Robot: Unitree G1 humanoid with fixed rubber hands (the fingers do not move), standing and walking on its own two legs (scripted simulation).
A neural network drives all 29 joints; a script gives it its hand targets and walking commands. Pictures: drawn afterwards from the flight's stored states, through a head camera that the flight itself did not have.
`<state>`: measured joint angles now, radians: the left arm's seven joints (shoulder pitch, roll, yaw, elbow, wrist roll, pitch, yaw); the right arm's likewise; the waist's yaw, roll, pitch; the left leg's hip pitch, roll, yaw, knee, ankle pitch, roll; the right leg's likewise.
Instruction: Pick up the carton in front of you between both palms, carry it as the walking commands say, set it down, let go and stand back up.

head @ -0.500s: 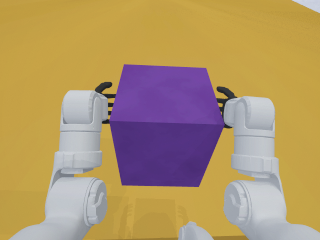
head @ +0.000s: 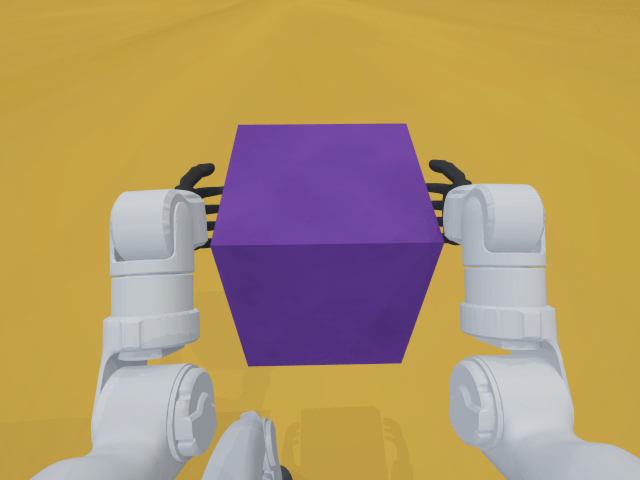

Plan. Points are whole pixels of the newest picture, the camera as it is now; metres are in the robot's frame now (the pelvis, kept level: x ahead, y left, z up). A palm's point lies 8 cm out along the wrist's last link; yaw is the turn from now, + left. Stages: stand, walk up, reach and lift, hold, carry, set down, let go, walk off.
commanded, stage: carry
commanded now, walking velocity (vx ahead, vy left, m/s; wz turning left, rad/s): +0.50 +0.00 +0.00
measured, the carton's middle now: (323, 250) +0.39 +0.00 +0.11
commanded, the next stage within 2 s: none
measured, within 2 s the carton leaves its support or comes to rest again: neither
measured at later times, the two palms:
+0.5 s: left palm (195, 44) +0.64 +0.17 +0.29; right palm (401, 33) +0.63 -0.13 +0.30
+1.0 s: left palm (244, 39) +0.89 +0.15 +0.22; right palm (389, 33) +0.90 -0.15 +0.21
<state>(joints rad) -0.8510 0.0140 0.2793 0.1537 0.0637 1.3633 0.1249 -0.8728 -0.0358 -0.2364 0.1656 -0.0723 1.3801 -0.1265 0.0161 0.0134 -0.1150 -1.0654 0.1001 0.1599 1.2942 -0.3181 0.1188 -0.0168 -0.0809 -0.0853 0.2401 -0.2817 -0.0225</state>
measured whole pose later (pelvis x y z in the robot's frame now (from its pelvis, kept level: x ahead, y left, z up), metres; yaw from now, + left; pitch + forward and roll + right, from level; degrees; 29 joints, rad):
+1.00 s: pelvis +0.55 -0.01 +0.12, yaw +2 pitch +6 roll +1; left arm -0.57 -0.09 0.27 0.00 0.12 1.22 0.11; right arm -0.62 0.05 -0.23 0.04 -0.08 1.24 -0.13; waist -0.01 0.03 -0.03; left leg -0.63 0.08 0.08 0.67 -0.14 -0.03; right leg -0.15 -0.01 -0.12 0.26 -0.21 -0.05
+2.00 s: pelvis +0.80 -0.01 +0.10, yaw +2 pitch +3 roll +0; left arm -0.15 -0.13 0.11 -0.28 0.13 1.24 0.07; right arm -0.16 0.13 -0.10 -0.28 -0.14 1.24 -0.07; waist 0.00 0.01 -0.17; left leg -0.22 0.08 0.13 0.56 -0.37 -0.03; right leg -0.36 -0.05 -0.17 0.56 -0.25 -0.04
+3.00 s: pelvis +0.75 +0.00 +0.10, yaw +2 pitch +2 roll +1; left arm -0.22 -0.14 0.19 0.24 0.26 0.70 0.01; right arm -0.22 0.14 -0.18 0.23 -0.26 0.70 -0.02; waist 0.00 0.00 -0.12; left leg -0.28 0.06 0.14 0.54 -0.29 -0.01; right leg -0.40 -0.07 -0.16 0.50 -0.14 -0.03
